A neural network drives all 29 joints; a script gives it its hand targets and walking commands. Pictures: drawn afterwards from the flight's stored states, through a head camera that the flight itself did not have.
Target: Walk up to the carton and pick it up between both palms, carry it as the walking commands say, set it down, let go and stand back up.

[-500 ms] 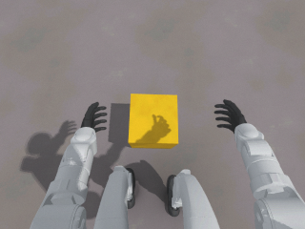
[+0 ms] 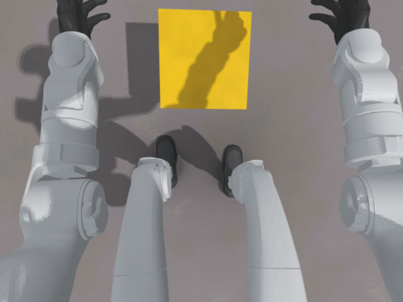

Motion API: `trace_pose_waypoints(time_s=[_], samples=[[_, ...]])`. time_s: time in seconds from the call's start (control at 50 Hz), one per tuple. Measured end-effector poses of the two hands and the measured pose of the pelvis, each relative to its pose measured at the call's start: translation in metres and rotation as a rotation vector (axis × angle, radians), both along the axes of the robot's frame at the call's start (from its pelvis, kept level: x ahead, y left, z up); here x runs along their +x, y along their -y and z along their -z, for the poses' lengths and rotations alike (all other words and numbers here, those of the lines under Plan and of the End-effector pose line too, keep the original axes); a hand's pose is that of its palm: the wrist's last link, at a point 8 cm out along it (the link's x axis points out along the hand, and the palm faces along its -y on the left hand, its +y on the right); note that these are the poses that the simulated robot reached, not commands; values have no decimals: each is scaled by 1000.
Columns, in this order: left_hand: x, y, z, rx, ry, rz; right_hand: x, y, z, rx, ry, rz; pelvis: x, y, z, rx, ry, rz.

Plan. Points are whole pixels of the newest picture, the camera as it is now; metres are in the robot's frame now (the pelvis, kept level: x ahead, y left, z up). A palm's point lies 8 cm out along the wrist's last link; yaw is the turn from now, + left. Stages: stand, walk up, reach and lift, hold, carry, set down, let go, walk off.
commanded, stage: reach and lift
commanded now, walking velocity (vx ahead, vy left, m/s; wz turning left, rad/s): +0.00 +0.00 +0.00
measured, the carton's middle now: (202, 67) +0.49 +0.00 -0.54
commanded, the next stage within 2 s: none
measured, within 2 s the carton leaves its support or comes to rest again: neither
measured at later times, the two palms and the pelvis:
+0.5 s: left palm (101, 35) +0.51 +0.19 -0.24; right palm (309, 35) +0.52 -0.18 -0.23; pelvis -0.05 +0.01 -0.12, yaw -2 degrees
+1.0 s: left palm (126, 59) +0.49 +0.20 -0.42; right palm (276, 62) +0.50 -0.19 -0.42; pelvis -0.04 +0.01 -0.23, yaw -2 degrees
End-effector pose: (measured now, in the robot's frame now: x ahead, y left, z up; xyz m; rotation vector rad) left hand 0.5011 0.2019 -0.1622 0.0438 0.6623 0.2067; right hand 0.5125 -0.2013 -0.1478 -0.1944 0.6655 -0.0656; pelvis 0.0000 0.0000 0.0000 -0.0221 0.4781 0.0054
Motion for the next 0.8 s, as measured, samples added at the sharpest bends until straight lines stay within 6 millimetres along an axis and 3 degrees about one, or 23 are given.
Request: trace_pose_waypoints(time_s=[0.06,0.16,0.26,0.34,0.46,0.54,0.66,0.7,0.8], samples=[[6,5,6,-11,42,12,0,-2,11,31,22,11,-1,-2,6,-1,-15,15],[14,13,0,-26,72,38,1,-2,5,75,70,39,-6,-6,14,0,-11,43],[-5,7,27,7,-76,41,-22,9,31,74,-50,85,-14,-8,27,1,-14,47],[-17,-1,50,-3,-120,6,-32,12,54,83,-89,98,-20,-7,51,6,-51,49],[3,5,68,-38,29,-13,-2,-11,74,127,65,60,-40,-6,106,15,-26,49],[8,8,103,-39,33,-15,7,-24,106,147,77,59,-53,-5,137,16,20,46],[-22,6,181,-24,-104,-20,-19,-16,184,102,-63,116,-55,-6,170,14,-27,45],[-23,4,193,-34,-84,-36,-20,-13,196,84,-48,124,-54,-7,178,13,-37,44],[-2,10,197,-58,-7,-26,0,-12,196,86,40,132,-50,-8,204,9,-27,43]])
